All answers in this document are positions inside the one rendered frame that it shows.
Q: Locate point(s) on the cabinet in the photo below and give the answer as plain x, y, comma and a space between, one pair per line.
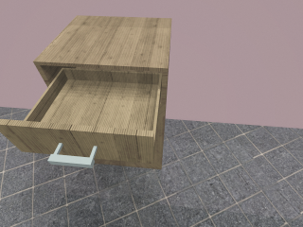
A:
114, 43

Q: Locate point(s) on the handle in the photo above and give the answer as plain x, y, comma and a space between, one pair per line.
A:
67, 160

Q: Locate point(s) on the drawer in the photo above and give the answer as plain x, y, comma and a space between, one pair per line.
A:
116, 111

